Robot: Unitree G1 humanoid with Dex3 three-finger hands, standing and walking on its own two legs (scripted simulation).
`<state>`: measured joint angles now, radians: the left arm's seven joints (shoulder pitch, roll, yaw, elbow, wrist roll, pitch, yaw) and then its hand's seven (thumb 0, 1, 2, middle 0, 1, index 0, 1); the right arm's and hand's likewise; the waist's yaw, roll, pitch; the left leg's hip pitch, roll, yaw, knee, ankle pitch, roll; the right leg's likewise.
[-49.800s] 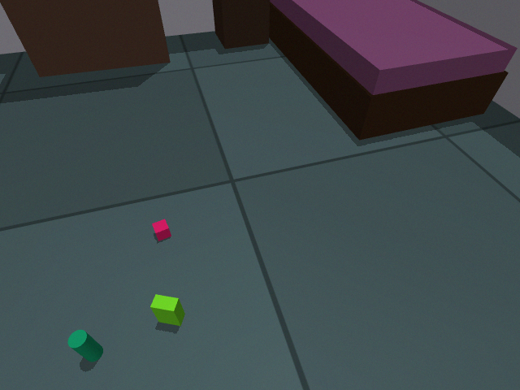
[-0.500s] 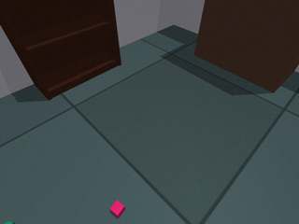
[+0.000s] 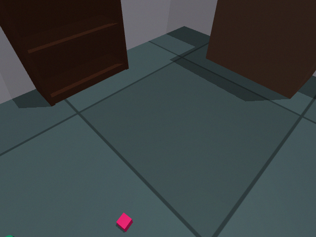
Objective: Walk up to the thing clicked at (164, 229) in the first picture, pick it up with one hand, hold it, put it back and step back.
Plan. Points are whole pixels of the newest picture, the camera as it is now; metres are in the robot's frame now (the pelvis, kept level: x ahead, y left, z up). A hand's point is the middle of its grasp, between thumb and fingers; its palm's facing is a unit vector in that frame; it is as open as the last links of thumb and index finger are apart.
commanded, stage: rise first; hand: left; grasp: from above
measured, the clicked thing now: (124, 222) +0.38 +0.20 -0.75
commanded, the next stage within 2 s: none
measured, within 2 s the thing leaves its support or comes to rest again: neither
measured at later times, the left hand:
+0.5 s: hand out of the picture +0.14 +0.26 -0.21, palm faces -0.08 -0.88 -0.46, open 12.8 cm
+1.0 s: hand out of the picture +0.14 +0.28 -0.32, palm faces -0.18 -0.65 -0.74, open 13.9 cm
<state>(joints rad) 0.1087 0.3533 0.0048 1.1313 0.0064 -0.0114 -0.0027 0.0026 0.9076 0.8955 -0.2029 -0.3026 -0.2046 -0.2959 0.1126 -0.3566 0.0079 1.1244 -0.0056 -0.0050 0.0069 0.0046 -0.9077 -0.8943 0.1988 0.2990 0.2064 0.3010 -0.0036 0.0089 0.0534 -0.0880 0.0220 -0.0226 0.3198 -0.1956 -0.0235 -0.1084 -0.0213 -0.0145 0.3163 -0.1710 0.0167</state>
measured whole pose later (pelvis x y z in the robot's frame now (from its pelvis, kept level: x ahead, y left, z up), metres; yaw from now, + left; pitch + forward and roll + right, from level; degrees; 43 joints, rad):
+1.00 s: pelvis -0.03 +0.01 -0.15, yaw +0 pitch +25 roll -2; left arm -0.05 0.24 0.13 0.80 0.44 0.32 0.37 0.00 -0.45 0.93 -0.09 -1.00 -0.10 -0.98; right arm 0.12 -0.23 -0.02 0.63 -0.02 -0.12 -0.05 0.01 -0.90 -0.89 0.20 0.30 0.21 0.30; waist -0.01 0.00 -0.19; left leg -1.20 0.01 -0.06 1.38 -0.62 -0.02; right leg -1.20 -0.03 -0.02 1.35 -0.58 0.02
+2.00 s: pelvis -0.10 +0.01 -0.41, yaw -3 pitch +36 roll -4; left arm -1.01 0.45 0.33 1.60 0.60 0.42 0.71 0.00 -0.50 0.99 -0.12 -1.02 -0.12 -1.02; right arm 0.14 -0.31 -0.01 0.91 -0.12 -0.26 0.24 0.00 -0.91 -0.89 0.20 0.30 0.20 0.30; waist -0.20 0.05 -0.12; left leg -2.18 -0.02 -0.08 2.26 -0.70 -0.03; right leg -2.19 -0.01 0.01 2.19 -0.62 0.05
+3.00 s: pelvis -0.10 +0.01 -0.44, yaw -5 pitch +33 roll -5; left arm -1.11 0.58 0.43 1.74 0.69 0.35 0.77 0.00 -0.45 0.94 -0.20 -0.91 -0.18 -0.93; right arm 0.14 -0.34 -0.01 0.95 -0.20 -0.28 0.35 0.00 -0.91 -0.89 0.19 0.30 0.20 0.30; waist -0.26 0.05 0.00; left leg -2.25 -0.01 -0.14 2.38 -0.71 -0.05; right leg -2.25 0.01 -0.04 2.28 -0.61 0.04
